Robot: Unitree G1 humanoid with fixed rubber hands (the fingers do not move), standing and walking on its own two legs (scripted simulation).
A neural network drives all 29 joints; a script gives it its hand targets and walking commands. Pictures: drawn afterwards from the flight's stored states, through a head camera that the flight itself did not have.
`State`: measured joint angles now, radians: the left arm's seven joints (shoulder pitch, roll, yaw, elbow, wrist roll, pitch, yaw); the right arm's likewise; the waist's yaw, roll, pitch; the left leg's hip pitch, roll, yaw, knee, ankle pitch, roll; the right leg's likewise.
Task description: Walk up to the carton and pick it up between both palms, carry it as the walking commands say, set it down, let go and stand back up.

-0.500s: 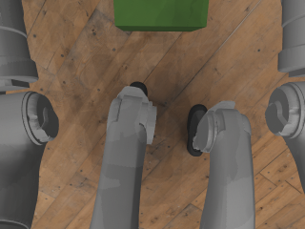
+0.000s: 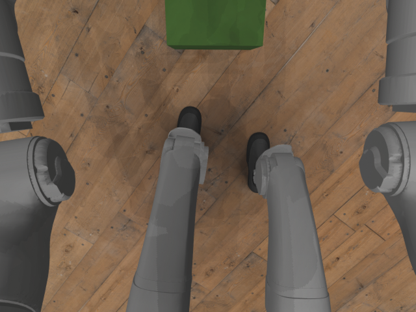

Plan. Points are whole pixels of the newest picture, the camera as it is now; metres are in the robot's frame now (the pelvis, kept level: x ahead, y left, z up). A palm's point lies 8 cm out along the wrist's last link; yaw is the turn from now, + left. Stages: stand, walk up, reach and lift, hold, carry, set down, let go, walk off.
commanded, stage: set down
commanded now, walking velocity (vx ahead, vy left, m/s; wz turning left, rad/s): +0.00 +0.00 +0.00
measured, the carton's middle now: out of the picture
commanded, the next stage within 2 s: let go in 0.28 s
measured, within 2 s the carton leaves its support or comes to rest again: neither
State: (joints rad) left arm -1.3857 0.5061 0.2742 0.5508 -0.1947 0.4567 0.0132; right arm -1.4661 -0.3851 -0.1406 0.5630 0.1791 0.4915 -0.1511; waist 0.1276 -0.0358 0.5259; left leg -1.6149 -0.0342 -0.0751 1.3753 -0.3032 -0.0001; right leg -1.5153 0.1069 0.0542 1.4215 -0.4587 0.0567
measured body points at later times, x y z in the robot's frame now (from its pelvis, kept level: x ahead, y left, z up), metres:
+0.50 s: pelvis +0.02 +0.02 +0.09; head +0.38 +0.09 +0.33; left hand +0.50 +0.31 -0.08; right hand +0.57 -0.09 -0.06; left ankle +0.15 +0.11 -0.56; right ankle +0.10 -0.13 -0.56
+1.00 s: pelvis +0.07 +0.02 +0.15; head +0.23 +0.04 +0.57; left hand +0.33 +0.28 +0.05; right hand +0.40 -0.15 +0.05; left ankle +0.15 +0.11 -0.56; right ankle +0.10 -0.13 -0.56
